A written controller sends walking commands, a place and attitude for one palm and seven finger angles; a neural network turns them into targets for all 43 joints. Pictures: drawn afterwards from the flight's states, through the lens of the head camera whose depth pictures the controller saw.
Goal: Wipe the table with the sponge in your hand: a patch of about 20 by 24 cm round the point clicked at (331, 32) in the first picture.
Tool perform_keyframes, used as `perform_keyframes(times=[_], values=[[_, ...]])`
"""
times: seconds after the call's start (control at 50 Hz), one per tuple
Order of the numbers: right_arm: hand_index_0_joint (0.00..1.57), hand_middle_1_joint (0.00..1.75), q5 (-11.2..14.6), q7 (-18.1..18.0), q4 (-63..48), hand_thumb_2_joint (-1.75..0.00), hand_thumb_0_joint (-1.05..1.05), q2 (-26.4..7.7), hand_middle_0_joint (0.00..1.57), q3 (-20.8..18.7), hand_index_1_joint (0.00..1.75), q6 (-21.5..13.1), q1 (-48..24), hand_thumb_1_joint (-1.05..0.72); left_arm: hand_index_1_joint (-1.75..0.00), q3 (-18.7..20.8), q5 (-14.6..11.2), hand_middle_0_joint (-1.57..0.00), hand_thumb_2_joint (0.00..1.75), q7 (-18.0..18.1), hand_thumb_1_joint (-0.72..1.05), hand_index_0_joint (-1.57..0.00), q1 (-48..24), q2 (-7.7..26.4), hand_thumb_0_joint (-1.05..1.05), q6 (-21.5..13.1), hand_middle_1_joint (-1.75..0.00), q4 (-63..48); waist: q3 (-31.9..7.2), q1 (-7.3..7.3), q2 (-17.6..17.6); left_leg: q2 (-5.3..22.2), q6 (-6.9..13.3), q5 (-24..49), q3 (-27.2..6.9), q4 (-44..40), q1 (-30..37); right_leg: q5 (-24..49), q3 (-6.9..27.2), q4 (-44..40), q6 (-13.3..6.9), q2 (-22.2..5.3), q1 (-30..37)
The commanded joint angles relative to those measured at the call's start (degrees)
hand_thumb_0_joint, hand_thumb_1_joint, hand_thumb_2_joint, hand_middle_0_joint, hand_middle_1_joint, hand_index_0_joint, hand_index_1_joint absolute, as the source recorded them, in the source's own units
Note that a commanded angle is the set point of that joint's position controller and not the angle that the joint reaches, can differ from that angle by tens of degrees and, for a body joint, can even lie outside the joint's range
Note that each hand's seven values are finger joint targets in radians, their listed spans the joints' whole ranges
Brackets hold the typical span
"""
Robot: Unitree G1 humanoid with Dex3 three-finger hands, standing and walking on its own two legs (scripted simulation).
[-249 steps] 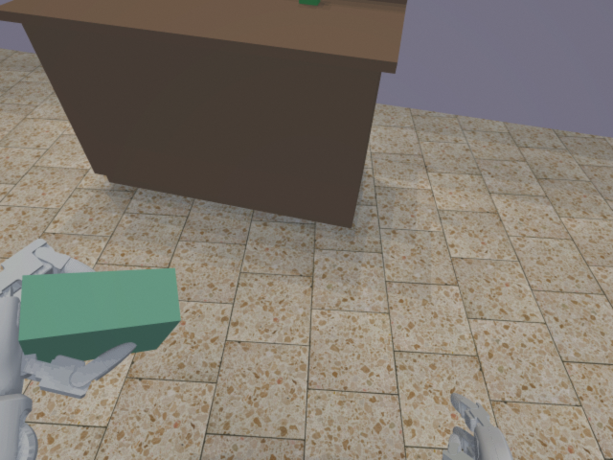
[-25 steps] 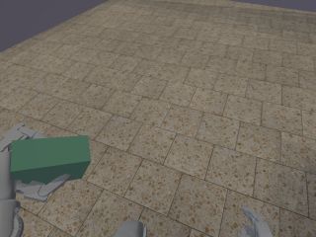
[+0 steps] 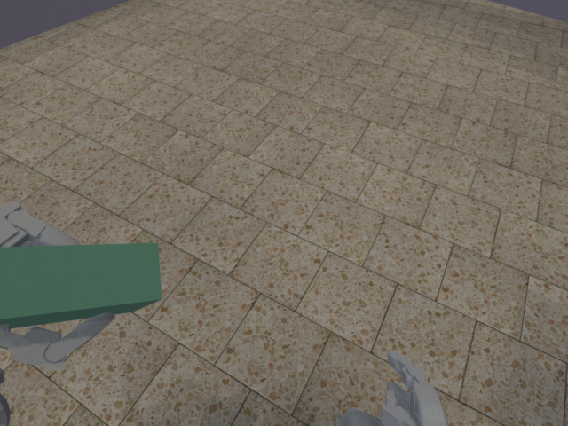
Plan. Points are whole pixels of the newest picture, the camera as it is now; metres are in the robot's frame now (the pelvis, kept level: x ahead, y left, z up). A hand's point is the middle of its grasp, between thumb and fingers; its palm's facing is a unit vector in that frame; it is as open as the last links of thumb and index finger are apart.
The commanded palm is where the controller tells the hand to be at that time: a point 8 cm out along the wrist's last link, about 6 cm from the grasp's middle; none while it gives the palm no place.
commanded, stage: walk to a spot facing it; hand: left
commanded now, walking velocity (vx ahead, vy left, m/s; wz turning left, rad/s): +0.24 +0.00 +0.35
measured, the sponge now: (101, 285) +0.22 +0.20 +0.16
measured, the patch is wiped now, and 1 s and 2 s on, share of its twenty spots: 0.00 0.00 0.00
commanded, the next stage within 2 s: turn to face it in 0.10 s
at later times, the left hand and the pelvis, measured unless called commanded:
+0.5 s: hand (76, 220) +0.28 +0.24 +0.18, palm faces +0.47 -0.79 -0.39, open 9.8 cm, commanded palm +0.23 +0.28 +0.18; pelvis +0.08 -0.01 -0.01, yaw +2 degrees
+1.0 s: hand (244, 207) +0.32 +0.07 +0.17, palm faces +0.10 -0.80 -0.60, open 9.8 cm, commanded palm +0.27 +0.14 +0.18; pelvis +0.04 -0.09 -0.01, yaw -15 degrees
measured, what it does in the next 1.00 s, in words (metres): steps on the spot, turning right: right foot, then left foot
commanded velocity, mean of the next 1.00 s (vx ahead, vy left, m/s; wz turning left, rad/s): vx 0.03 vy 0.00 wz -0.41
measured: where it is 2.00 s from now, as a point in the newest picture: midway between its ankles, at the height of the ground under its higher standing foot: outside the picture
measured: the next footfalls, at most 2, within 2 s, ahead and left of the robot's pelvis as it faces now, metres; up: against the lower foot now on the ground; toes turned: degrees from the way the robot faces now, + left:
right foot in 0.06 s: +0.13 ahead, -0.12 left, +0.00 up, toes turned -9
left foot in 0.46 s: +0.15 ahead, +0.11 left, +0.00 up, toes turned +12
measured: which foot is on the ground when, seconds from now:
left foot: down 0.00-0.08, up 0.10-0.44, down 0.46-0.86, up 0.88-1.00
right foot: up 0.00-0.04, down 0.06-0.46, up 0.48-0.82, down 0.84-1.00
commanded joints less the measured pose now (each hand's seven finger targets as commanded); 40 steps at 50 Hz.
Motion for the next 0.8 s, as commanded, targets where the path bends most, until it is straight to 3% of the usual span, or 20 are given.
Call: perform_keyframes(times=[0.0, 0.02, 0.04, 0.06, 0.08, 0.1, 0.12, 0.16, 0.22, 0.32, 0.38, 0.4, 0.42, 0.44, 0.46, 0.48, 0.54, 0.6, 0.7, 0.78], values=[[0.20, 0.30, 0.09, -2.15, -6.37, -0.90, 0.00, -11.10, 0.20, -4.52, 0.30, -2.27, -4.39, -0.90, -1.60, 7.07, -0.60, -1.20, 1.30, 1.17, 0.10, -1.20, -3.89, 8.62, 0.00, -3.00, -1.60, -7.97, -11.53, 0.65, 9.06, 8.04, 7.01, 14.73, -3.58, -0.04, 1.43, 7.53, -5.43, -15.76, 0.27, 4.39, 16.92], [0.20, 0.30, 0.24, -2.34, -6.03, -0.90, 0.00, -10.77, 0.20, -4.53, 0.30, -1.75, -4.48, -0.90, -1.60, 7.02, -0.38, -1.20, 1.30, 1.13, 0.10, -1.20, -5.29, 8.77, 0.00, -2.50, -1.60, -6.03, -12.05, 0.59, 4.74, 6.32, 5.87, 10.13, -2.76, 7.15, -2.21, 7.86, -2.96, -19.12, -0.47, 2.43, 22.01], [0.20, 0.30, 0.30, -2.34, -5.97, -0.90, 0.00, -9.68, 0.20, -4.50, 0.30, -1.05, -3.96, -0.90, -1.60, 7.92, 0.35, -1.20, 1.30, 1.20, 0.10, -1.20, -6.57, 10.43, 0.00, -2.02, -1.60, -4.33, -13.37, 0.55, -7.01, 2.29, 4.06, 0.96, 0.91, 21.42, -10.60, 6.69, 9.26, -22.79, -4.11, -7.29, 27.82], [0.20, 0.30, 0.04, -2.44, -7.19, -0.90, 0.00, -9.06, 0.20, -4.05, 0.30, -0.84, -5.98, -0.90, -1.60, 9.42, 0.14, -1.20, 1.30, 1.26, 0.10, -1.20, -7.44, 12.42, 0.00, -1.26, -1.60, -2.48, -12.08, 1.23, -21.68, -4.67, 1.61, -17.98, 0.90, 37.45, -25.05, 11.40, 31.18, -27.96, -10.63, -20.55, 32.49], [0.20, 0.30, -0.41, -2.58, -6.61, -0.90, 0.00, -10.14, 0.20, -4.10, 0.30, -0.86, -6.89, -0.90, -1.60, 10.26, -0.47, -1.20, 1.30, 1.36, 0.10, -1.20, -9.13, 12.85, 0.00, -1.22, -1.60, -1.97, -10.94, 1.25, -17.87, -2.56, 0.89, -17.38, -5.95, 45.95, -26.33, 9.70, 32.57, -30.40, -12.29, -24.75, 29.36], [0.20, 0.30, -0.29, -2.40, -5.64, -0.90, 0.00, -11.02, 0.20, -4.83, 0.30, -0.86, -6.49, -0.90, -1.60, 8.45, -0.60, -1.20, 1.30, 0.85, 0.10, -1.20, -11.00, 10.90, 0.00, -1.34, -1.60, -1.05, -9.36, 0.16, -14.91, -0.87, 0.71, -13.39, -7.58, 48.02, -25.41, 3.03, 30.10, -31.31, -11.01, -22.77, 25.37], [0.20, 0.30, -0.40, -2.14, -5.43, -0.90, 0.00, -10.96, 0.20, -4.56, 0.30, -0.47, -7.05, -0.90, -1.60, 9.51, -0.61, -1.20, 1.30, 0.69, 0.10, -1.20, -7.66, 11.71, 0.00, -1.67, -1.60, 0.30, -7.32, 0.58, -12.40, 0.38, -0.12, -10.64, -6.93, 49.56, -26.46, 4.02, 27.36, -30.71, -11.63, -22.26, 23.74], [0.20, 0.30, -0.49, -1.92, -5.00, -0.90, 0.00, -10.62, 0.20, -4.01, 0.30, 1.19, -8.58, -0.90, -1.60, 8.04, -0.28, -1.20, 1.30, 0.44, 0.10, -1.20, -5.33, 10.02, 0.00, -2.53, -1.60, -0.96, -6.14, 0.57, -9.15, 1.43, -1.34, -7.20, -5.21, 47.80, -26.08, 14.23, 13.50, -28.63, -9.76, -18.81, 21.72], [0.20, 0.30, -0.52, -2.05, -5.69, -0.90, 0.00, -10.84, 0.20, -3.64, 0.30, 1.60, -8.85, -0.90, -1.60, 5.92, -0.42, -1.20, 1.30, 0.70, 0.10, -1.20, -7.20, 9.17, 0.00, -3.34, -1.60, -5.80, -6.22, -0.39, -8.32, 1.85, -0.96, -3.82, -1.64, 34.68, -17.94, 18.28, 4.86, -28.48, -9.06, -14.91, 15.10], [0.20, 0.30, -1.17, -2.69, -7.94, -0.90, 0.00, -10.71, 0.20, -3.98, 0.30, 0.37, -7.58, -0.90, -1.60, 6.71, -0.61, -1.20, 1.30, 2.89, 0.10, -1.20, -5.87, 10.20, 0.00, -3.48, -1.60, -13.90, -12.08, 1.50, -6.92, -1.19, -0.53, -2.61, 4.37, 11.94, -9.25, 28.43, 6.33, -24.00, -11.08, -11.67, 21.53], [0.20, 0.30, -1.14, -3.42, -8.63, -0.90, 0.00, -11.85, 0.20, -4.90, 0.30, 0.63, -5.71, -0.90, -1.60, 7.12, -0.57, -1.20, 1.30, 3.76, 0.10, -1.20, -9.17, 10.43, 0.00, -2.95, -1.60, -15.23, -14.57, 0.04, -3.70, -1.95, -1.33, 6.40, 5.25, 0.75, 0.95, 26.60, 7.36, -19.09, -8.44, -8.85, 19.54], [0.20, 0.30, -0.83, -3.78, -8.81, -0.90, 0.00, -12.70, 0.20, -5.51, 0.30, 0.99, -5.13, -0.90, -1.60, 6.86, -0.48, -1.20, 1.30, 3.65, 0.10, -1.20, -9.72, 10.41, 0.00, -2.92, -1.60, -14.53, -14.33, -0.44, -1.40, 0.35, -1.19, 8.65, 3.16, -2.66, 5.38, 22.90, 7.46, -15.75, -6.98, -7.89, 16.91], [0.20, 0.30, -0.65, -4.00, -9.54, -0.90, 0.00, -13.30, 0.20, -5.66, 0.30, 1.12, -5.19, -0.90, -1.60, 6.78, -0.61, -1.20, 1.30, 3.48, 0.10, -1.20, -10.98, 9.88, 0.00, -3.55, -1.60, -15.02, -14.41, -0.30, 4.51, 5.53, 0.48, 12.55, -1.96, -4.84, 8.41, 16.31, 6.11, -10.90, -4.87, -4.74, 13.08], [0.20, 0.30, -0.52, -3.73, -10.07, -0.90, 0.00, -14.60, 0.20, -6.04, 0.30, 1.04, -5.02, -0.90, -1.60, 6.99, -0.44, -1.20, 1.30, 3.26, 0.10, -1.20, -11.77, 9.94, 0.00, -4.06, -1.60, -14.41, -13.77, 0.27, 14.39, 15.22, 4.53, 25.31, -12.52, -6.08, 11.90, -1.62, 3.51, -3.16, -2.14, 0.56, 4.14], [0.20, 0.30, -0.47, -3.10, -10.30, -0.90, 0.00, -14.30, 0.20, -6.14, 0.30, 0.57, -4.49, -0.90, -1.60, 6.93, -0.14, -1.20, 1.30, 2.82, 0.10, -1.20, -11.19, 10.29, 0.00, -4.72, -1.60, -11.71, -12.55, 0.80, 18.00, 21.75, 8.53, 35.85, -17.73, -8.64, 12.25, -17.82, 3.92, 6.48, -1.48, 3.08, -1.89], [0.20, 0.30, -1.39, -2.77, -9.40, -0.90, 0.00, -13.14, 0.20, -5.43, 0.30, 0.24, -5.24, -0.90, -1.60, 7.39, 0.22, -1.20, 1.30, 2.24, 0.10, -1.20, -8.20, 10.56, 0.00, -4.75, -1.60, -6.52, -11.56, 0.53, 18.71, 23.61, 9.79, 35.08, -17.60, -9.99, 10.42, -16.78, 5.59, 15.72, -1.63, 2.85, -3.67], [0.20, 0.30, -0.66, -0.73, -9.33, -0.90, 0.00, -13.79, 0.20, -5.98, 0.30, 0.00, -3.88, -0.90, -1.60, 4.79, -0.09, -1.20, 1.30, 0.80, 0.10, -1.20, -9.60, 8.09, 0.00, -4.62, -1.60, -9.34, -11.33, -0.06, 14.95, 20.04, 8.14, 39.86, -6.61, -5.45, 13.32, -6.92, 5.75, 15.36, -0.55, 1.37, -7.01], [0.20, 0.30, -0.20, 0.65, -10.66, -0.90, 0.00, -13.62, 0.20, -5.61, 0.30, -0.31, -4.30, -0.90, -1.60, 3.61, -0.31, -1.20, 1.30, -0.03, 0.10, -1.20, -7.54, 6.67, 0.00, -3.23, -1.60, -10.63, -10.54, -0.04, 13.90, 17.45, 5.22, 36.01, 2.00, -5.96, 8.83, -1.10, 2.29, 7.31, 0.40, 2.50, -1.66], [0.20, 0.30, -0.27, 0.88, -11.48, -0.90, 0.00, -13.43, 0.20, -5.13, 0.30, -1.01, -3.72, -0.90, -1.60, 5.96, -0.68, -1.20, 1.30, -0.29, 0.10, -1.20, -6.86, 9.46, 0.00, -2.43, -1.60, -11.24, -9.89, -0.40, 15.77, 19.28, 3.89, 29.59, 4.74, -6.64, 6.86, -0.99, -0.96, -1.92, 1.06, 3.99, 3.65], [0.20, 0.30, 0.15, 1.16, -11.09, -0.90, 0.00, -12.86, 0.20, -5.18, 0.30, -1.40, -2.88, -0.90, -1.60, 7.74, -1.04, -1.20, 1.30, 0.02, 0.10, -1.20, -5.36, 10.53, 0.00, -2.41, -1.60, -11.18, -12.26, 0.57, 15.20, 18.12, 1.42, 23.64, 7.12, 1.83, 7.13, 3.87, -1.47, -13.11, 0.45, 5.00, 11.52]])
